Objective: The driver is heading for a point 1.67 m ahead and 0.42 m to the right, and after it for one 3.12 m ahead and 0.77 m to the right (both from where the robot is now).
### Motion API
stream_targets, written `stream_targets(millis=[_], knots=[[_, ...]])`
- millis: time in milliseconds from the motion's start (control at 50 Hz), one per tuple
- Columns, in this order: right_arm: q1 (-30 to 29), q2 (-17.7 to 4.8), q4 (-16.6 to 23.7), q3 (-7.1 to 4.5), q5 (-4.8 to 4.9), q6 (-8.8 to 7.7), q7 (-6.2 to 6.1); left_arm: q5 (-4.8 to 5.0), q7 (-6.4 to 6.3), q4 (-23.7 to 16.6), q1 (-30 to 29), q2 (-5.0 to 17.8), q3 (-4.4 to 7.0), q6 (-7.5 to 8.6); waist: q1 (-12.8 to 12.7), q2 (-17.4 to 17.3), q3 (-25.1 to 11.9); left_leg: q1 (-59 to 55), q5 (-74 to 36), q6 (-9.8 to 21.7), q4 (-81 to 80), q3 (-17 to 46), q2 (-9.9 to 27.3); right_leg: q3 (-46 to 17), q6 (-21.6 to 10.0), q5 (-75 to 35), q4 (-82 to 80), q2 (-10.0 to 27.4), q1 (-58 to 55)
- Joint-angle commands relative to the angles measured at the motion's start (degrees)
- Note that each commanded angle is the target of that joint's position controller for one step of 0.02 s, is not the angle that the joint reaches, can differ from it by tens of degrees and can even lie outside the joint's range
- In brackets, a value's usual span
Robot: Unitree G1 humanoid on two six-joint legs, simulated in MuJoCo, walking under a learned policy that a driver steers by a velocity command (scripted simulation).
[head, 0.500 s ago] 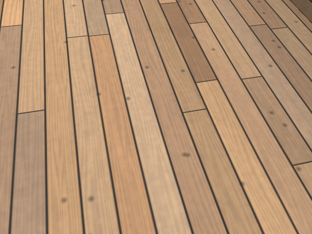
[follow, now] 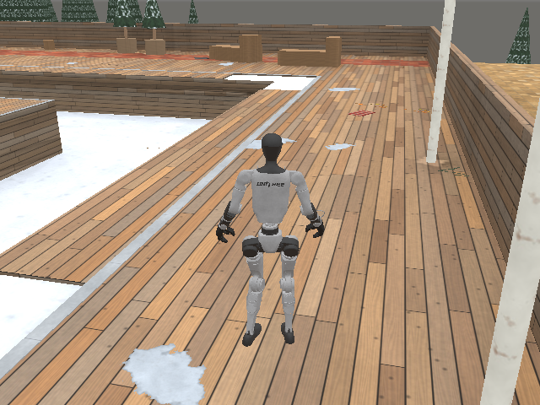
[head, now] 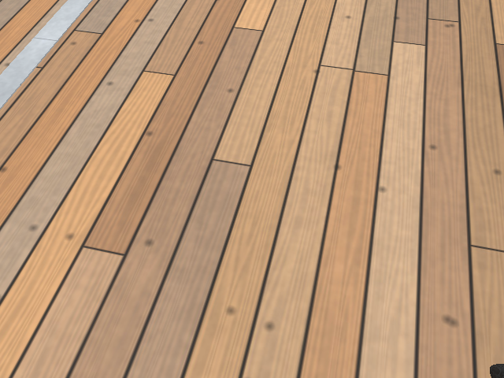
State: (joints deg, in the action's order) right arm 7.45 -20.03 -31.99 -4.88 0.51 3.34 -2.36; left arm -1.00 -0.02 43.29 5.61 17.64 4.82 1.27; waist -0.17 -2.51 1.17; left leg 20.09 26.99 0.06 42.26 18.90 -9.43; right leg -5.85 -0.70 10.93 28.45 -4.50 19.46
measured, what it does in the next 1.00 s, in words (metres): steps on the spot: left foot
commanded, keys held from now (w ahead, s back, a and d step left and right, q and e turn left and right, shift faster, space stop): shift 1.00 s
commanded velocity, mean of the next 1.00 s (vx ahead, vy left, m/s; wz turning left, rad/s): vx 0.00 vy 0.00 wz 0.13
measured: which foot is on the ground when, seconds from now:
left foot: up 0.00-0.30, down 0.32-1.00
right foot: down 0.00-1.00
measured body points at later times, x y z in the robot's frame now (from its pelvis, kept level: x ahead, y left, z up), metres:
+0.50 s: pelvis +0.02 +0.02 +0.00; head +0.03 +0.03 +0.45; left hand +0.10 +0.30 -0.12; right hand +0.17 -0.21 -0.10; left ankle -0.02 +0.14 -0.73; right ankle +0.04 -0.12 -0.73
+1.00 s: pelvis +0.02 +0.03 +0.00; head +0.03 +0.04 +0.45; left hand +0.08 +0.31 -0.13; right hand +0.12 -0.22 -0.13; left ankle -0.02 +0.14 -0.73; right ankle +0.04 -0.12 -0.73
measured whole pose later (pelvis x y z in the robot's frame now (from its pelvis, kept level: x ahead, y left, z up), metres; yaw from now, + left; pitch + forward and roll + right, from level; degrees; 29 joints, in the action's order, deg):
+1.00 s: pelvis +0.02 +0.03 +0.00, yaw +4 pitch -1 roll +0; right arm 14.9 -14.0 -49.2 -1.1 -0.5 -0.7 -0.9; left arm 0.0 -2.5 58.8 9.1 14.7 2.1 -1.2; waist -0.8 -0.1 2.0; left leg 7.8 18.6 1.2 27.9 3.2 -2.3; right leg -4.0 3.0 15.0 27.8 1.5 11.5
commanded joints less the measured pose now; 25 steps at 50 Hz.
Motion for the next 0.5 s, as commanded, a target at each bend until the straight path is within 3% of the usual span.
stream_targets(millis=[20,40,80,120,180,240,280,300,320,340,360,380,440,500], knots=[[6.2,-10.6,2.2,-2.77,-0.47,-1.32,0.1,-0.45,-0.4,-5.1,-1.5,7.9,1.57,0.68,2.4,11.9,-5.7,10.8,8.6,-3.2,25.1,-5.2,3.7,-26.1,-16.5,-19.4,-9.9,25.2,-10.9],[4.8,-10.1,1.2,-2.82,-0.33,-0.96,0.01,0.29,-0.72,-5.1,-2.6,6.1,1.01,0.33,2.0,8.8,-4.6,10.3,4.6,-4.0,26.6,-5.9,4.4,-19.6,-13.5,-15.1,-9.1,20.8,-9.6],[3.8,-6.3,0.9,-1.61,-0.19,-0.48,0.07,1.13,-1.3,-4.7,-2.2,5.5,0.21,-0.33,1.0,8.2,-3.5,10.1,1.2,-5.1,27.9,-7.4,4.2,-14.5,-11.7,-13.8,-9.4,17.2,-9.0],[2.4,-3.5,1.3,-0.45,0.24,-0.87,0.41,0.75,-1.64,-3.7,-0.2,5.4,-0.06,-0.87,0.2,10.0,-3.8,8.9,-0.2,-5.4,21.8,-10.5,4.7,-10.2,-11.3,-14.6,-9.6,14.6,-10.6],[1.3,-1.3,1.1,0.77,-0.05,-1.33,0.59,0.62,-1.63,-3.1,0.9,6.0,-0.09,-1.38,-0.8,13.0,-5.4,3.4,0.3,-5.6,7.1,-13.6,7.7,-8.2,-11.5,-15.5,-8.9,14.4,-12.9],[1.9,-1.9,-0.5,0.79,0.3,-1.53,0.76,1.06,-1.35,-2.4,2.8,7.7,0.26,-1.95,-2.0,14.3,-5.9,-3.1,-3.6,-5.1,-5.7,-16.5,8.2,-8.9,-12.0,-17.0,-7.8,15.4,-12.7],[5.1,-1.2,-2.8,0.8,0.07,-1.67,0.93,1.85,-1.22,-1.8,2.6,7.0,-0.26,-2.05,0.1,12.7,-5.5,-10.2,-14.0,-3.3,-19.9,-17.8,7.5,-7.9,-10.3,-17.2,-5.8,14.6,-10.3],[5.1,-1.9,-3.0,0.78,-0.39,-1.75,0.91,2.06,-1.11,-0.9,4.7,6.1,-0.6,-1.66,-0.1,11.1,-5.2,-14.4,-18.9,-1.7,-24.2,-16.3,8.3,-7.4,-8.0,-15.3,-5.4,13.8,-7.7],[5.1,-4.4,-2.3,0.51,-1.07,-1.72,0.56,1.15,-0.75,-0.8,5.8,5.1,-1.12,-0.87,-0.9,6.4,-6.6,-19.6,-26.4,0.4,-22.5,-11.0,13.6,-5.5,-4.3,-10.1,-3.0,12.3,-3.5],[3.7,-7.9,-2.3,-0.19,-1.81,-1.41,0.34,-0.09,-0.14,-1.1,7.5,2.3,-1.87,0.22,-3.7,-4.8,-7.1,-18.8,-32.6,4.3,-19.4,-6.1,18.9,0.6,-0.6,-0.4,-0.7,6.8,-0.9],[2.3,-3.2,-2.5,0.88,-2.2,-1.8,1.07,-0.38,-0.19,-0.9,4.6,2.2,-2.11,0.44,-2.0,-5.5,-6.6,-11.7,-24.3,6.5,-20.4,-5.7,19.3,2.1,1.9,3.1,-2.2,6.3,-5.8],[1.6,-0.7,-2.7,1.6,-2.35,-2.32,1.57,-0.45,-0.22,-0.6,2.5,3.2,-1.92,0.36,-1.3,-3.6,-4.8,-10.0,-17.8,5.3,-20.9,-7.1,16.7,2.2,3.0,0.2,-2.3,6.1,-7.2],[3.4,-1.6,-4.2,1.63,-1.97,-3.72,1.83,0.0,-0.79,0.5,2.6,3.7,-1.7,-0.51,-0.9,-3.7,-1.4,-7.0,-17.7,2.8,-20.8,-8.7,14.2,1.8,2.6,-4.1,-1.7,6.2,-8.1],[4.8,-1.0,-5.2,1.97,-1.6,-4.21,1.63,0.28,-1.05,2.1,3.4,3.6,-1.73,-0.66,-0.9,-2.1,-1.0,-6.8,-20.4,2.4,-19.9,-9.4,13.5,1.6,2.4,-5.8,-1.8,6.4,-9.0]])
